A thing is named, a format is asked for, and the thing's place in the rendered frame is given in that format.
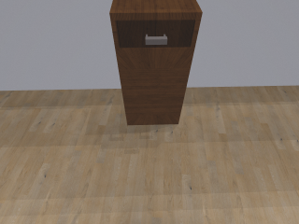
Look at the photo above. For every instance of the handle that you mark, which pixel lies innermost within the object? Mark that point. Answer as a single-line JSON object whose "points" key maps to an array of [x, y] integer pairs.
{"points": [[156, 40]]}

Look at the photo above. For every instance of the cabinet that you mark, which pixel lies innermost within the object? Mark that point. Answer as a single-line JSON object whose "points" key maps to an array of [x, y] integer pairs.
{"points": [[154, 80]]}

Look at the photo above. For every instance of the drawer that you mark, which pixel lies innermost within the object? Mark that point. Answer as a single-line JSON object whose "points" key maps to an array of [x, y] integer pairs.
{"points": [[132, 33]]}

